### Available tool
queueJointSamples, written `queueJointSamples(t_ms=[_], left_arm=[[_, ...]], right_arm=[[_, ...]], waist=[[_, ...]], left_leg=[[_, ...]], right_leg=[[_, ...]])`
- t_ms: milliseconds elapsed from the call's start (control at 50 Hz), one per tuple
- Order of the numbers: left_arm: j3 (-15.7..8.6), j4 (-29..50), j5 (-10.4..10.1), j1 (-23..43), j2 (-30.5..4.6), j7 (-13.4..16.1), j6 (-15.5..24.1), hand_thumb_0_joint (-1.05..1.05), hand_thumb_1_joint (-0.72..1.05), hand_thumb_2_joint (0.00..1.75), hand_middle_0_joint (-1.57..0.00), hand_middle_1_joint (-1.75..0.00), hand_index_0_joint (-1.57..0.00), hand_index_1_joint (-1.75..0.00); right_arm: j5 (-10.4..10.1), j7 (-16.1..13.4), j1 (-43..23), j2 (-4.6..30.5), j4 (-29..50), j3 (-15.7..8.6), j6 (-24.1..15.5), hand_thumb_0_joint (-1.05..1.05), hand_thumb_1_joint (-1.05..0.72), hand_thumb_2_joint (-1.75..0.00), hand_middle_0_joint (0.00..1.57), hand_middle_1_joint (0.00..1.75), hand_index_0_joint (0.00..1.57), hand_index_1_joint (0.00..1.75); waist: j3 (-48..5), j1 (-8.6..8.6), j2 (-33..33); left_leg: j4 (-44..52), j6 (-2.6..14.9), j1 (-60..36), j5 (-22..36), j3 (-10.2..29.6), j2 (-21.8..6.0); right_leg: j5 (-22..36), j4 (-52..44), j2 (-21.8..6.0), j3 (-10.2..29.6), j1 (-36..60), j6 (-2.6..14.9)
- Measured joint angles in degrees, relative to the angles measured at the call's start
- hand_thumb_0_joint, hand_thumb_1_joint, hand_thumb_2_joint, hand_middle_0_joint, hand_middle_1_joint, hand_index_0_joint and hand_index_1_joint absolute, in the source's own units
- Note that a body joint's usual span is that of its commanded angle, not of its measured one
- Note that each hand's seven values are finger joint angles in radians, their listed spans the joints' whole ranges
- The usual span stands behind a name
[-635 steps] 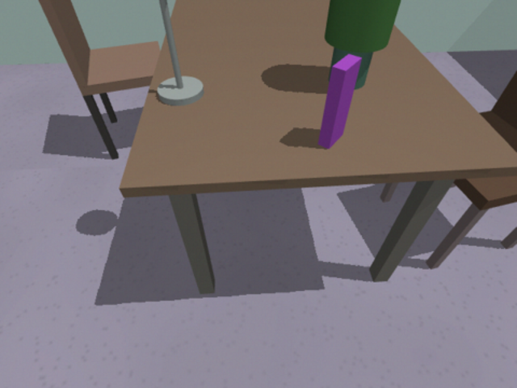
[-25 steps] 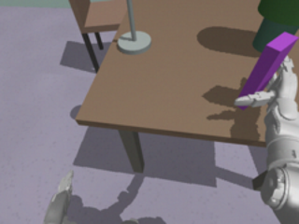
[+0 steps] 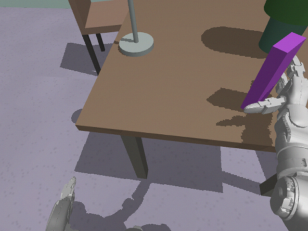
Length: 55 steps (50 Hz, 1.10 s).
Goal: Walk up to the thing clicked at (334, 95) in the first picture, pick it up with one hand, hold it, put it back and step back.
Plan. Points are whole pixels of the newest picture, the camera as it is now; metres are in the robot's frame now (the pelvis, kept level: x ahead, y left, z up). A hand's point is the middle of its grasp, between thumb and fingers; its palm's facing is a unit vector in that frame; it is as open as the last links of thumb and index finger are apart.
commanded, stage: close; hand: right
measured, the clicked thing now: (267, 78) +0.49 -0.22 +0.12
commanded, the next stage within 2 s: settle in 0.86 s
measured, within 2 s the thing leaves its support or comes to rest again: leaves its support in 1.26 s
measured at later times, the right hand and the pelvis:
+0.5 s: hand (262, 84) +0.48 -0.21 +0.11, palm faces +0.18 +0.98 +0.02, open 12.8 cm; pelvis -0.01 +0.00 +0.00, yaw +1 degrees
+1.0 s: hand (265, 92) +0.46 -0.21 +0.11, palm faces +0.22 +0.98 +0.04, open 10.4 cm; pelvis +0.00 +0.00 +0.00, yaw +0 degrees
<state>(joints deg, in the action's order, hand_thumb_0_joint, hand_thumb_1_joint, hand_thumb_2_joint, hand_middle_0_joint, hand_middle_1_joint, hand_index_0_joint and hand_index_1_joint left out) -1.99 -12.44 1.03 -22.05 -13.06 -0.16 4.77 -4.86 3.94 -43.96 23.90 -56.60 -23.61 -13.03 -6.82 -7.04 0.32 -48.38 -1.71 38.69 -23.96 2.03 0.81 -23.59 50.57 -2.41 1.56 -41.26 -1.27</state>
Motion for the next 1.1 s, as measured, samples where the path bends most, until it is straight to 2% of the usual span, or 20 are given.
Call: queueJointSamples(t_ms=[80, 180, 240, 360, 440, 620, 980, 1100], left_arm=[[0.09, -1.26, -0.05, 0.33, 0.02, -0.04, 0.03, -0.01, -0.59, 0.11, -0.06, -0.03, -0.02, -0.07], [0.52, -1.10, 0.01, 1.60, 0.12, 0.25, -0.17, -0.01, -0.59, 0.10, -0.06, -0.04, -0.03, -0.07], [0.64, -0.32, 0.11, 1.56, 0.09, 0.20, -0.08, -0.01, -0.59, 0.09, -0.06, -0.04, -0.03, -0.07], [0.43, 0.21, 0.39, 1.11, -0.16, -0.02, 0.32, -0.01, -0.58, 0.09, -0.06, -0.04, -0.04, -0.07], [0.11, 0.72, 0.47, 0.45, -0.33, -0.22, 0.18, -0.01, -0.57, 0.08, -0.06, -0.04, -0.04, -0.06], [-0.30, 0.23, 0.09, 0.00, -0.32, -0.01, -0.04, -0.01, -0.57, 0.08, -0.05, -0.04, -0.04, -0.06], [-0.84, -1.54, -0.38, 0.29, -0.07, 0.35, -0.87, -0.01, -0.54, 0.07, -0.05, -0.04, -0.04, -0.05], [-2.03, -1.49, -0.69, 0.89, -0.68, 0.62, -1.40, -0.01, -0.55, 0.08, -0.06, -0.04, -0.04, -0.06]], right_arm=[[-0.11, 0.40, 0.24, -0.59, 0.38, 0.33, 0.24, -0.02, 0.56, -0.08, 0.10, 0.09, 0.11, 0.10], [0.33, 0.30, -1.58, 0.27, -1.62, -0.17, 0.29, -0.02, 0.55, -0.09, 0.19, 0.14, 0.20, 0.15], [0.83, 0.03, -3.17, 0.94, -3.05, -0.65, 0.41, -0.02, 0.53, -0.13, 0.26, 0.19, 0.27, 0.20], [1.34, -0.28, -6.02, 2.26, -5.91, 0.06, -0.16, -0.02, 0.48, -0.21, 0.43, 0.33, 0.44, 0.33], [1.35, 0.13, -5.03, 2.08, -4.14, -0.57, 0.14, -0.02, 0.44, -0.28, 0.55, 0.43, 0.57, 0.43], [0.45, -0.09, -1.55, 0.07, -2.16, -0.12, -0.14, -0.01, 0.26, -0.49, 0.80, 0.67, 0.83, 0.68], [-1.39, -0.32, 4.13, -2.55, 4.30, 0.22, 0.03, -0.05, 0.40, -0.77, 0.77, 0.93, 0.81, 0.95], [-0.75, -0.03, 5.05, -2.58, 6.43, 0.82, 1.02, -0.04, 0.41, -0.86, 0.75, 0.99, 0.79, 1.00]], waist=[[0.01, 0.15, -0.23], [0.45, -0.64, -0.25], [0.60, -1.11, -0.08], [0.80, -1.51, 0.07], [0.64, -1.53, -0.08], [0.05, -0.47, -0.25], [0.04, 0.80, -0.42], [0.44, 0.85, -0.17]], left_leg=[[0.20, -0.07, -0.32, 0.09, 0.01, -0.06], [0.18, -0.15, -0.33, 0.31, 0.02, -0.08], [0.29, -0.16, -0.16, 0.57, 0.04, -0.06], [-0.01, -0.20, 1.18, 0.92, 0.18, 0.06], [-0.14, -0.27, 1.75, 1.01, 0.47, 0.16], [0.24, -0.33, 0.69, 0.82, 0.49, -0.03], [0.40, -0.21, -1.30, 0.16, 0.44, -0.22], [0.56, -0.22, -1.86, 0.16, 0.44, -0.25]], right_leg=[[0.04, -0.10, 0.06, -0.01, 0.26, 0.07], [0.25, -0.04, 0.09, -0.02, 0.25, 0.17], [0.49, -0.14, 0.07, -0.03, 0.08, 0.18], [0.74, 0.24, -0.03, -0.14, -1.22, 0.21], [0.69, 0.43, -0.14, -0.41, -1.69, 0.26], [0.56, -0.03, 0.03, -0.47, -0.62, 0.37], [0.20, -0.70, 0.18, -0.48, 1.57, 0.23], [0.23, -0.89, 0.21, -0.49, 2.15, 0.24]])
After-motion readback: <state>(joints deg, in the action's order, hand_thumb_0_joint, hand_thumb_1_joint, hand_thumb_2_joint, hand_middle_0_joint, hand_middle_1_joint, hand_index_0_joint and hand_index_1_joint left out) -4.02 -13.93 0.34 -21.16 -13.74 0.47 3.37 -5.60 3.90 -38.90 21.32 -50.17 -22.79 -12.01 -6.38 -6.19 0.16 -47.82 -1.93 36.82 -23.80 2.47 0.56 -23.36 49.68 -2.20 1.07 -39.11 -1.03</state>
